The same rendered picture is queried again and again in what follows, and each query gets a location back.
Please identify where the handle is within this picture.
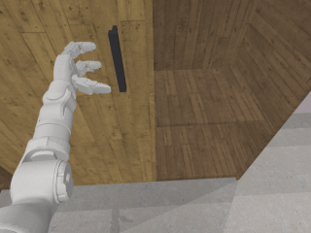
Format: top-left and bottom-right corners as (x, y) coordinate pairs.
(108, 25), (127, 92)

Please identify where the robot left forearm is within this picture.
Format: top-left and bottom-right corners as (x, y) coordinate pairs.
(10, 80), (77, 202)

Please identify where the wardrobe door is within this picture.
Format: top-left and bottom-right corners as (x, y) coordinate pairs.
(0, 0), (156, 186)
(0, 166), (13, 184)

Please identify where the robot left upper arm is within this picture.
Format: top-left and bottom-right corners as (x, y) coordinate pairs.
(0, 159), (74, 233)

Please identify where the robot left hand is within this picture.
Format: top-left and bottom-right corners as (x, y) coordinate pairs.
(53, 41), (112, 95)

